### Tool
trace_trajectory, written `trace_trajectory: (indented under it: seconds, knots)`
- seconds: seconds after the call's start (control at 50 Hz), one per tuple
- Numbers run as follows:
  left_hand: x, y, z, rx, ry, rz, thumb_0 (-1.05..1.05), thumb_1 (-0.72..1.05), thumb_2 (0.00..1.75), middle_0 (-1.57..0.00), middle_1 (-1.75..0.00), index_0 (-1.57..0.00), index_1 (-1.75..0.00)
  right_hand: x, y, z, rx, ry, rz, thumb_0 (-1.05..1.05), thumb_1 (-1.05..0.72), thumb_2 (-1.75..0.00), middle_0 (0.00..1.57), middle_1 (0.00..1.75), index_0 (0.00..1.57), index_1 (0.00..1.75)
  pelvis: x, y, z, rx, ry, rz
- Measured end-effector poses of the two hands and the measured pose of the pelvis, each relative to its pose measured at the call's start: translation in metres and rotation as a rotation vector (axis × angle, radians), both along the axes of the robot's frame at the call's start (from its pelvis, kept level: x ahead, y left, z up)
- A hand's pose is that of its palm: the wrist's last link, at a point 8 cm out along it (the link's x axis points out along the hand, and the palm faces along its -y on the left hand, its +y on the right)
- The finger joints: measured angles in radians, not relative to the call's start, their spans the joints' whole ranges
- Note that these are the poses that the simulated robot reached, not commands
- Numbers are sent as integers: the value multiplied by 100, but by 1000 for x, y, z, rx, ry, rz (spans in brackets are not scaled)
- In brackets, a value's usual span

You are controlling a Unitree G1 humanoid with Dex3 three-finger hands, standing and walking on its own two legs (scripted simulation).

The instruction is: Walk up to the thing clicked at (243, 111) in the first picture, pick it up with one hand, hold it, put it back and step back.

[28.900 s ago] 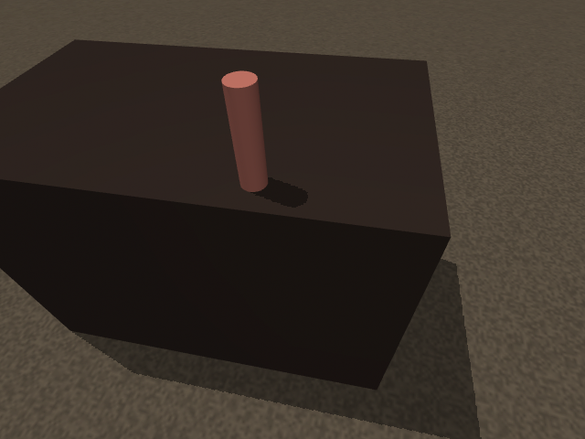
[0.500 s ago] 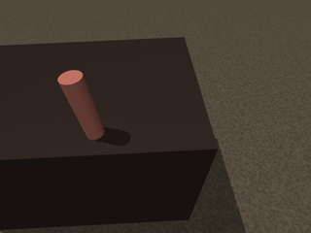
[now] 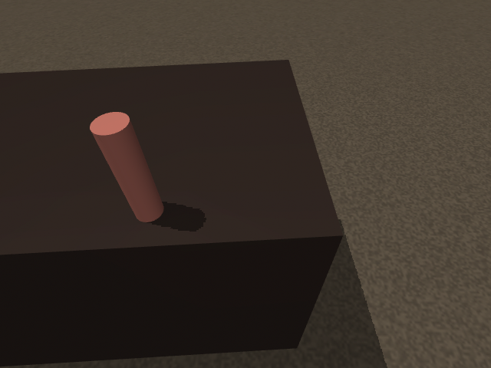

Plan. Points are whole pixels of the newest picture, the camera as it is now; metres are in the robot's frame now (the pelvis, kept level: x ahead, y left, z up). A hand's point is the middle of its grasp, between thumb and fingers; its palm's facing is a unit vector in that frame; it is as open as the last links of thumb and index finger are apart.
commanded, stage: stand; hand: left
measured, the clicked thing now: (132, 173) +0.40 +0.21 +0.12
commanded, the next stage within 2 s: step back in 0.42 s
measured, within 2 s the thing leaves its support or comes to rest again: neither
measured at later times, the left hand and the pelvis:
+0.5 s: hand out of the picture +0.07 +0.26 -0.16, palm faces -0.02 -0.94 -0.35, open 7.4 cm; pelvis -0.01 +0.00 +0.00, yaw +0 degrees
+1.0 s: hand out of the picture +0.03 +0.29 -0.19, palm faces -0.02 -0.93 -0.37, open 7.4 cm; pelvis -0.12 +0.03 -0.04, yaw +2 degrees
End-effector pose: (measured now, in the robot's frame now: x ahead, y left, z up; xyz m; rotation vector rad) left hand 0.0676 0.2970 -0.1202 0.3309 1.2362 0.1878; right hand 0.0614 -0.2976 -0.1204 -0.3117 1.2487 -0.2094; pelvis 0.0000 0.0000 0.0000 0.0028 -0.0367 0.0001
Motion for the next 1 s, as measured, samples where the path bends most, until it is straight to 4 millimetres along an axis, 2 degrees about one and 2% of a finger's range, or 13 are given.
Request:
trace_trajectory:
  seconds: [0.44,0.6,0.74,0.84,0.92,1.0]
  knots:
    - [-4,1,0,-2,-8,3,0,90,90,-20,-30,-20,-30,-5,-1,1,-1,-2,-10,0,-90,-90,21,30,21,30,-5,0,-1,-1,-2,-1]
    - [-10,12,-7,38,-12,4,0,90,90,-20,-30,-20,-30,-12,-18,-4,-28,-6,-26,0,-90,-90,21,30,21,30,-32,-4,-12,7,4,-7]
    - [-28,8,-11,60,-21,-20,0,90,90,-20,-30,-20,-30,-24,-37,-17,-46,-30,-24,0,-90,-90,21,30,21,30,-58,-11,-26,6,-8,-1]
    - [-42,9,-10,53,-30,-44,0,90,90,-21,-30,-20,-30,-45,-29,-16,-48,-18,-10,0,-90,-90,20,30,20,30,-78,0,-24,17,3,-10]
    - [-43,20,-14,45,-79,-44,0,90,90,-21,-30,-21,-30,-74,-15,-15,-67,25,14,0,-90,-90,20,30,20,30,-94,12,-26,-1,28,10]
    - [-44,39,-28,21,-147,-32,0,90,90,-21,-30,-21,-30,-109,3,-13,-107,67,35,0,-90,-90,20,30,21,30,-116,26,-35,4,19,34]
